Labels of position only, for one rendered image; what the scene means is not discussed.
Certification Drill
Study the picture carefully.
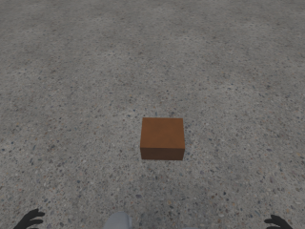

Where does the robot left thigh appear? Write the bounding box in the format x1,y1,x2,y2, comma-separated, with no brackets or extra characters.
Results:
103,212,132,229

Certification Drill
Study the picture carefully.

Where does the robot right hand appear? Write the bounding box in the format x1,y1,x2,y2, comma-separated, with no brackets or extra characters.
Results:
264,215,293,229

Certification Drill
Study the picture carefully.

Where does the carton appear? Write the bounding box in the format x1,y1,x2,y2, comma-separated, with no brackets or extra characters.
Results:
139,117,186,161

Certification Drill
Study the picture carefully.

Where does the robot left hand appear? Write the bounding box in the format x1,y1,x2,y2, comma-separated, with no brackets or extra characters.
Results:
13,208,45,229

